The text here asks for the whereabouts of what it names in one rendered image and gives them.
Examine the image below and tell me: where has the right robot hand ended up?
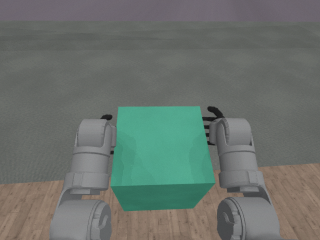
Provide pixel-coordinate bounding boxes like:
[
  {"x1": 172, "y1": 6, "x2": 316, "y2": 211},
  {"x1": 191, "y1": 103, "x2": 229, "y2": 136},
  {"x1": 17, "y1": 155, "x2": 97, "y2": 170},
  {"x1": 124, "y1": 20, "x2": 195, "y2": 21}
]
[{"x1": 202, "y1": 106, "x2": 225, "y2": 146}]

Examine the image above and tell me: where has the robot left upper arm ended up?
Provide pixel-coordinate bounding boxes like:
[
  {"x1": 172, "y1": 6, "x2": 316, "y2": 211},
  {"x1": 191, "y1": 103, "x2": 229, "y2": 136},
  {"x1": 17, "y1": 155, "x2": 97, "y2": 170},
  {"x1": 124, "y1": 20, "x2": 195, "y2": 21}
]
[{"x1": 49, "y1": 199, "x2": 112, "y2": 240}]

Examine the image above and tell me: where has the left robot hand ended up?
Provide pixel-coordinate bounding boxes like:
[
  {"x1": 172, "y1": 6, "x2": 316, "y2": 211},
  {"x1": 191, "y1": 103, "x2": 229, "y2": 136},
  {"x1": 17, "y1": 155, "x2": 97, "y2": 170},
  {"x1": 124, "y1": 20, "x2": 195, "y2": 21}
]
[{"x1": 100, "y1": 114, "x2": 114, "y2": 155}]

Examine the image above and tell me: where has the robot right forearm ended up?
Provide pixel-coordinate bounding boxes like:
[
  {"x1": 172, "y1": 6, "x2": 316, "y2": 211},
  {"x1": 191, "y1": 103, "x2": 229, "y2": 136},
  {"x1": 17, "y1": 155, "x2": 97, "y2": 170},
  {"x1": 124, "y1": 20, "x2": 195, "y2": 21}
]
[{"x1": 209, "y1": 118, "x2": 280, "y2": 233}]

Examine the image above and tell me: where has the robot left forearm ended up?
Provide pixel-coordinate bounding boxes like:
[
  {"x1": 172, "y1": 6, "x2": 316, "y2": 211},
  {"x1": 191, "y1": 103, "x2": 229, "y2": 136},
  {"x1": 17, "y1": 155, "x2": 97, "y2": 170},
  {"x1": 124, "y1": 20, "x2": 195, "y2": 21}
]
[{"x1": 49, "y1": 119, "x2": 117, "y2": 238}]

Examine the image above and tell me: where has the carton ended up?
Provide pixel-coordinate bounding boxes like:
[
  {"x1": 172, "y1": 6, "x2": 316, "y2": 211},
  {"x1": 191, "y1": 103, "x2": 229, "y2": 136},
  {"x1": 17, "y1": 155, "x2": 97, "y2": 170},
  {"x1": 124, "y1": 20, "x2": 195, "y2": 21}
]
[{"x1": 110, "y1": 106, "x2": 216, "y2": 211}]

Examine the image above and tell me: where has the robot right upper arm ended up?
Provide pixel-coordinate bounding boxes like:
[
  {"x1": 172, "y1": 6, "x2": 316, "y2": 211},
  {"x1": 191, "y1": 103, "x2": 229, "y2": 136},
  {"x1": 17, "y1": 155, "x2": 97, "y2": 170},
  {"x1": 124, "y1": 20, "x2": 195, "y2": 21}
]
[{"x1": 217, "y1": 197, "x2": 298, "y2": 240}]

